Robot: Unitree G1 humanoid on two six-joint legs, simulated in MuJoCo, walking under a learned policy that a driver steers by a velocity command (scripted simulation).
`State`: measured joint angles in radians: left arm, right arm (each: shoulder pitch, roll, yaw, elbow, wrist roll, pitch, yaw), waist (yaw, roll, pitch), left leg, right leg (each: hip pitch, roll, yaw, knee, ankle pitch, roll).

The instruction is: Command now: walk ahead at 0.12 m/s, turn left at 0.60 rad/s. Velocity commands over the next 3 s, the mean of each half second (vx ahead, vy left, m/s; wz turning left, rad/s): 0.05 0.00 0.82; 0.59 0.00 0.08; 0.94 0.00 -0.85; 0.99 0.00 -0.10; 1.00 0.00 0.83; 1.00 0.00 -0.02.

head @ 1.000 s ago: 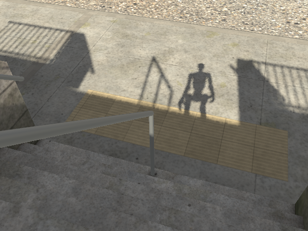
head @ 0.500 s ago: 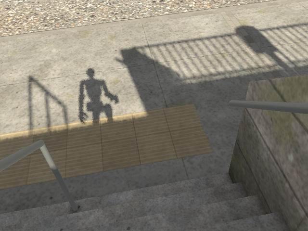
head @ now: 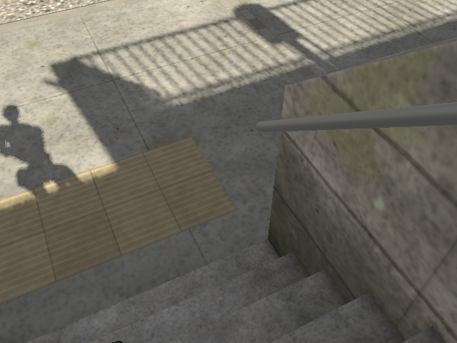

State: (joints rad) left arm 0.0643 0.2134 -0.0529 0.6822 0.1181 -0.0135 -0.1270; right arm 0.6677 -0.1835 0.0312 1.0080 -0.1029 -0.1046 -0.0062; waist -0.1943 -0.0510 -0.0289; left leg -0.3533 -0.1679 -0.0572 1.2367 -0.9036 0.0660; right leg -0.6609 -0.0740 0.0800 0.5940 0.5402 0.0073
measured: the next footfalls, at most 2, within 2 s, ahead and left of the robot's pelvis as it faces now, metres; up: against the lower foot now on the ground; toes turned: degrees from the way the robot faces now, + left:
right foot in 0.06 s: +0.19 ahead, -0.11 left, -0.21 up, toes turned -4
left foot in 0.74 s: -0.07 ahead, +0.23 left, +0.00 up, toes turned +37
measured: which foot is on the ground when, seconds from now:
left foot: down 0.00-0.06, up 0.08-0.72, down 0.74-1.00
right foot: up 0.00-0.04, down 0.06-0.78, up 0.80-1.00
